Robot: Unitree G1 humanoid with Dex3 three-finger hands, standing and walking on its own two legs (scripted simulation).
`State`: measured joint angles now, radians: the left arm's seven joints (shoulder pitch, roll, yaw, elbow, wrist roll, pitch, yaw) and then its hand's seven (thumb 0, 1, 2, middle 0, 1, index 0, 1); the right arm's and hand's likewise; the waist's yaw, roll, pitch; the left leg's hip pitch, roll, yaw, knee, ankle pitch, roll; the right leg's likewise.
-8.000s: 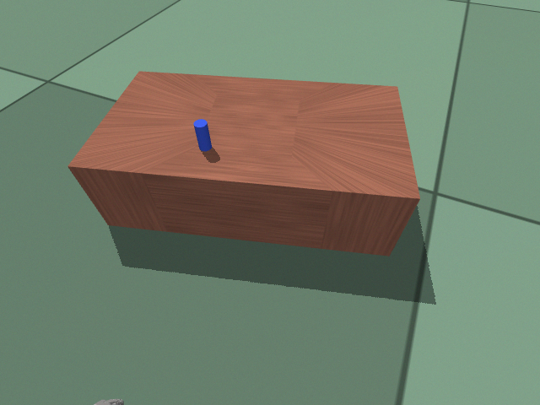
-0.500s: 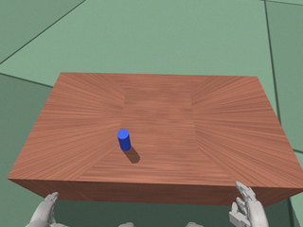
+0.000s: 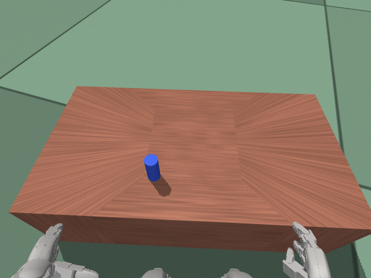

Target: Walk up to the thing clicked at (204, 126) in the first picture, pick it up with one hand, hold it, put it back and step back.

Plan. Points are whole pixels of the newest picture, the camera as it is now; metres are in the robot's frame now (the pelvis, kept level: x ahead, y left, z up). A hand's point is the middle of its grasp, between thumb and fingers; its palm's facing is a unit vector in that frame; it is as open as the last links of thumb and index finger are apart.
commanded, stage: go down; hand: left
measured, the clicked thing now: (152, 168) +0.52 +0.15 -0.26
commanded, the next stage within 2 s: none
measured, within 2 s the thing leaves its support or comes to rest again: neither
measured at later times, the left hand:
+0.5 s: hand (66, 176) +0.34 +0.31 -0.01, palm faces +0.09 -0.98 -0.16, open 17.3 cm
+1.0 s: hand (60, 147) +0.40 +0.34 +0.02, palm faces +0.11 -0.99 -0.09, open 17.1 cm
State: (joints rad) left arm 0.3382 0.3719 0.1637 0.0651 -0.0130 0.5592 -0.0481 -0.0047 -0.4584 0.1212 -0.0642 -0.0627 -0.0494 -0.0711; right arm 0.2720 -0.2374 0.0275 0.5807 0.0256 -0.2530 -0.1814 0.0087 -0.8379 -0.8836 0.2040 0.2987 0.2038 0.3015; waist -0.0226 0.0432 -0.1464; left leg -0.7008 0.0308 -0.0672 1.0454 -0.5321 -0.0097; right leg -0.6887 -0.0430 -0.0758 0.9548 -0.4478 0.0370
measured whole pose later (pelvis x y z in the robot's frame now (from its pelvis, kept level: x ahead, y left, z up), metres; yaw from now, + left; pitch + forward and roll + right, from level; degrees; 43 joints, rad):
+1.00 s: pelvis -0.02 +0.01 -0.01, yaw -3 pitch +19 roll -4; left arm -0.64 0.77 0.58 1.17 -0.06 -0.21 -0.48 -0.01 -0.44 0.06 -0.06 -0.02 -0.05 -0.02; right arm 0.36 -0.30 0.06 0.69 -0.03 -0.18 -0.11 0.00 -0.88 -0.90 0.20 0.30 0.20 0.30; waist -0.11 -0.02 -0.08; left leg -0.92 0.05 -0.03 1.10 -0.50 0.00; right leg -0.92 -0.02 -0.04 0.99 -0.39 0.04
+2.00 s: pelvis -0.02 +0.02 -0.04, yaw -4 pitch +24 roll -6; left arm -0.82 0.90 0.64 1.23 -0.07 -0.27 -0.54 -0.01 -0.36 0.09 -0.05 -0.02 -0.03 -0.03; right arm 0.35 -0.30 0.11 0.67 -0.05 -0.14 -0.09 0.00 -0.89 -0.90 0.20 0.30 0.20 0.30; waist -0.16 -0.01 -0.08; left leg -1.10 0.05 -0.06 1.23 -0.55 0.01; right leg -1.08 -0.02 -0.05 1.08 -0.42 0.05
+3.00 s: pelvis -0.02 +0.02 -0.05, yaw -4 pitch +27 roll -6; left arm -0.91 0.98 0.68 1.26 -0.10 -0.30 -0.59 -0.01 -0.35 0.12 -0.04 -0.05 -0.02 -0.06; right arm 0.34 -0.30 0.14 0.65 -0.05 -0.12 -0.09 0.00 -0.89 -0.90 0.20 0.30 0.20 0.30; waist -0.19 -0.01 -0.07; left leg -1.19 0.05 -0.08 1.29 -0.56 0.01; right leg -1.16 -0.02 -0.07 1.14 -0.44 0.05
